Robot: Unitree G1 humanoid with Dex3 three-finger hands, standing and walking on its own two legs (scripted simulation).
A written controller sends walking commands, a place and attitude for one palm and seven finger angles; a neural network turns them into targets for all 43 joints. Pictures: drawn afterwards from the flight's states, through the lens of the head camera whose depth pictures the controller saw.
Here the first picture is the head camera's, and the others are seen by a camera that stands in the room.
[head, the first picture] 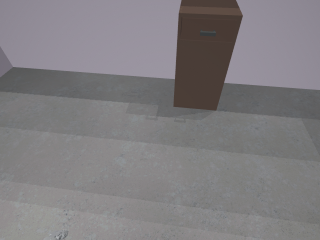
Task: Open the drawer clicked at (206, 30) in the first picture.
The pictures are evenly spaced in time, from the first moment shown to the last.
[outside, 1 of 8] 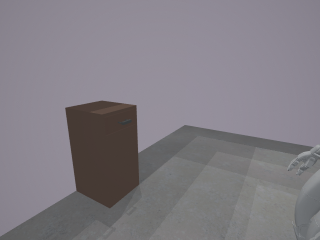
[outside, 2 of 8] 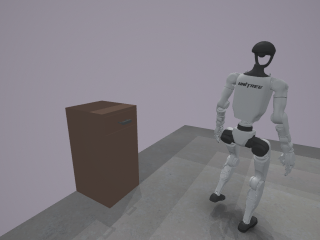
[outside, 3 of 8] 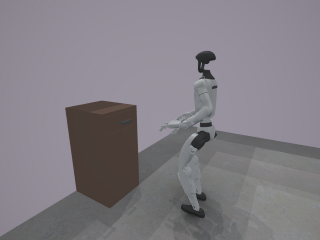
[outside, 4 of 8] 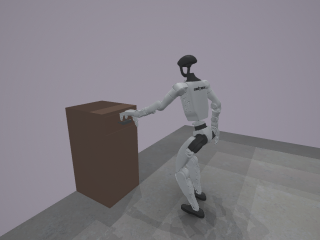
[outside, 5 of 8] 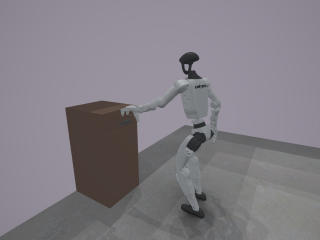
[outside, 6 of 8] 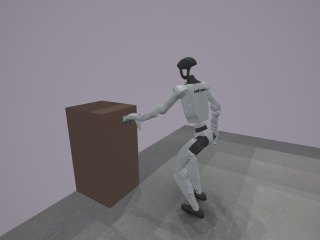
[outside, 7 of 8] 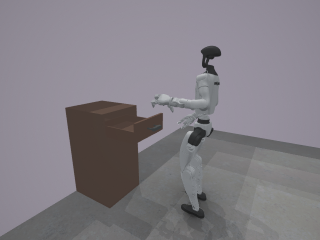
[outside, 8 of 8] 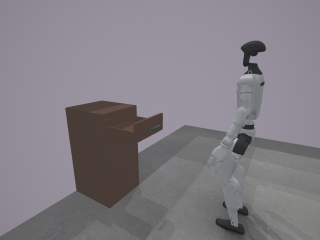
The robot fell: no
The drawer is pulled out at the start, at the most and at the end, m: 0.00 0.30 0.29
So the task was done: yes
